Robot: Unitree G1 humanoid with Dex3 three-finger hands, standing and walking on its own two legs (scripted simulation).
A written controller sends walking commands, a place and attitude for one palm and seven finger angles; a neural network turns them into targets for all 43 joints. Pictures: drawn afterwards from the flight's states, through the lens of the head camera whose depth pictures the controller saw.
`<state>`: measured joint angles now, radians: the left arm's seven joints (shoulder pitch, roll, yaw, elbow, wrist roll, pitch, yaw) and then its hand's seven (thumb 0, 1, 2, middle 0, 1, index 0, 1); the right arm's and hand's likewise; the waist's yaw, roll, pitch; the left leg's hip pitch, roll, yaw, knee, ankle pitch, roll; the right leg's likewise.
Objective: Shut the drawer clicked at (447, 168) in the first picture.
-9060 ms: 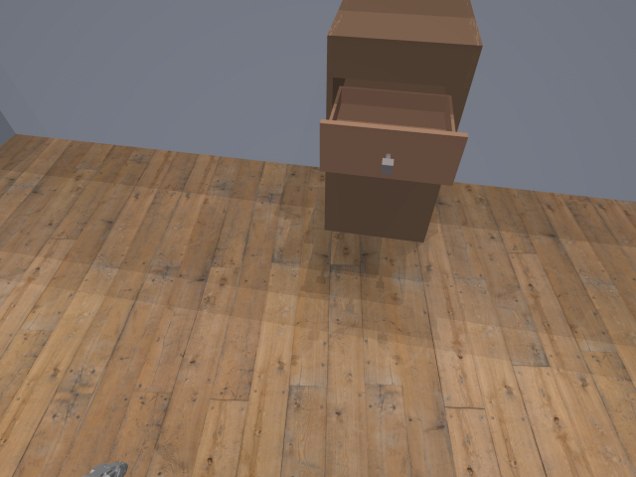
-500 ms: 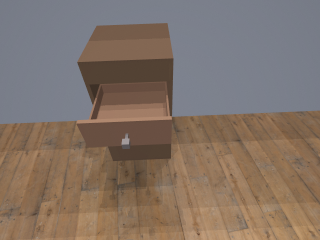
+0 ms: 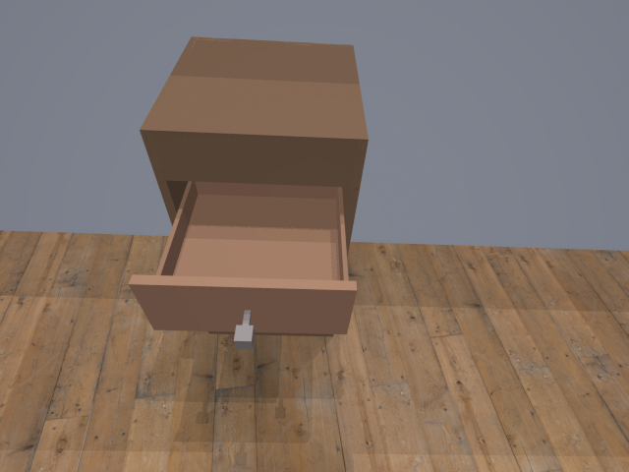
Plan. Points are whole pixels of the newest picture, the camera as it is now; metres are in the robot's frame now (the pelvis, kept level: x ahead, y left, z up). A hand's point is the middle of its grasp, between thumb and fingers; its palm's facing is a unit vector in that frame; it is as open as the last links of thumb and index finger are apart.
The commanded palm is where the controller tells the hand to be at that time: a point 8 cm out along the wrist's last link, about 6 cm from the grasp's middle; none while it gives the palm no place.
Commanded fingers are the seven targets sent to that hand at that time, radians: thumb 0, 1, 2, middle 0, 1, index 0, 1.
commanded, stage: come to a stop and stand still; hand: left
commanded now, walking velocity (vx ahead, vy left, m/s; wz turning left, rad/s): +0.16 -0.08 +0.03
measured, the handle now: (245, 328) +0.37 +0.16 -0.16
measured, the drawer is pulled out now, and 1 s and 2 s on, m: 0.26 0.26 0.26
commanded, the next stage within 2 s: look again from close up in 0.96 s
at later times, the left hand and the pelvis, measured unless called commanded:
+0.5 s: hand out of the picture +0.13 +0.15 -0.17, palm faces +0.05 -0.97 -0.24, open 7.3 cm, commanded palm none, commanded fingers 0.00 0.90 0.90 -0.20 -0.30 -0.20 -0.30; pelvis +0.04 -0.03 +0.00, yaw +2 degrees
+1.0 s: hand out of the picture -0.03 +0.18 -0.17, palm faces +0.04 -0.98 -0.21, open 7.4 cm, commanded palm none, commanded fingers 0.00 0.90 0.90 -0.20 -0.30 -0.20 -0.30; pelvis +0.02 +0.00 +0.00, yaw +0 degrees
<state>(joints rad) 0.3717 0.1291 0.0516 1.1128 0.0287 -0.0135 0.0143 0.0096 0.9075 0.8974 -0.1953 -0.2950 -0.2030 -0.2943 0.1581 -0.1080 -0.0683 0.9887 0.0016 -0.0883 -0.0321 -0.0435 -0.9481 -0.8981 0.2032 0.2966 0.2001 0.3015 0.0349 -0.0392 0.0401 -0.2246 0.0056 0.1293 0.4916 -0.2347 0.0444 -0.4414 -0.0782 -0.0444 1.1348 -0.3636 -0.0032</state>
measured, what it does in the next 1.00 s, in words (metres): steps on the spot: right foot, then left foot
